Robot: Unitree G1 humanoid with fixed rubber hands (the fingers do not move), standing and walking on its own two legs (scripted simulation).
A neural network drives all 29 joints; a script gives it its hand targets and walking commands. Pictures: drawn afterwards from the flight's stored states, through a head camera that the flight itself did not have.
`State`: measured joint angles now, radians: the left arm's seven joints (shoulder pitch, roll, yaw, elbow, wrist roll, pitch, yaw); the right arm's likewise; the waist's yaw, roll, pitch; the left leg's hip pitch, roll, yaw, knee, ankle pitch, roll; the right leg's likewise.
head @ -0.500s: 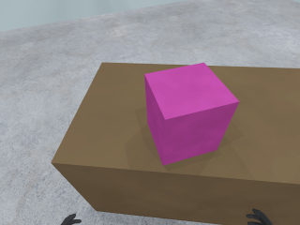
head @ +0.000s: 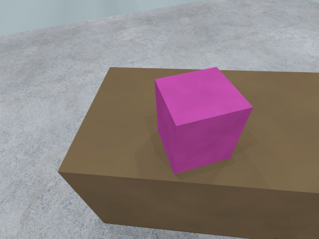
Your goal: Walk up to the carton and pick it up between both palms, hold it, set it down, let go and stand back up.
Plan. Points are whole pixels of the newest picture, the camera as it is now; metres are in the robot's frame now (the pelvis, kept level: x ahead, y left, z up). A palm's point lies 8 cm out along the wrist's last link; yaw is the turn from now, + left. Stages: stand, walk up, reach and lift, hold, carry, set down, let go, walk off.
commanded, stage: stand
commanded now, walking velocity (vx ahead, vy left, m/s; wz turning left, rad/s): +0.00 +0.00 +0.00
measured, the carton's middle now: (195, 121) +0.47 -0.08 +0.00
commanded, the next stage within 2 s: none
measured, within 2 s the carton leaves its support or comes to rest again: neither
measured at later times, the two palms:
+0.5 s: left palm out of the picture +0.07 +0.28 -0.12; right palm out of the picture +0.08 -0.29 -0.12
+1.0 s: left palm out of the picture +0.08 +0.28 -0.12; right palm out of the picture +0.08 -0.29 -0.12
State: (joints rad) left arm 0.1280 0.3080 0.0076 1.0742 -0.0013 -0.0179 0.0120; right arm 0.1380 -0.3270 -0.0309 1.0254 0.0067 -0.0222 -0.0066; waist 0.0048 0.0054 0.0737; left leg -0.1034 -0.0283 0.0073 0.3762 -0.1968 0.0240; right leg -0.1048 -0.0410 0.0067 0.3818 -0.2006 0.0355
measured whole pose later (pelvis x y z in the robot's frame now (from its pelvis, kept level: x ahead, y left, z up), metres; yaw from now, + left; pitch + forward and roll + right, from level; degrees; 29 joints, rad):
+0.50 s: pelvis +0.00 +0.00 +0.00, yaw +0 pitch -4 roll +0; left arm 0.14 0.31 0.01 1.09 0.00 -0.02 0.01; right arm 0.14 -0.33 -0.03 1.05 0.01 -0.02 -0.01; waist 0.00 0.01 0.07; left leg -0.11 -0.02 0.01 0.37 -0.19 0.02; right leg -0.11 -0.04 0.01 0.36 -0.19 0.03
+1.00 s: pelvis +0.01 +0.00 +0.00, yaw +0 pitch -4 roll +0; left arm 0.13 0.31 0.01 1.10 0.00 -0.02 0.02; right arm 0.15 -0.33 -0.03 1.06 0.01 -0.03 -0.01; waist 0.00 0.00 0.06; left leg -0.09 -0.02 0.00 0.35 -0.20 0.02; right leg -0.09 -0.04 0.00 0.35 -0.20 0.03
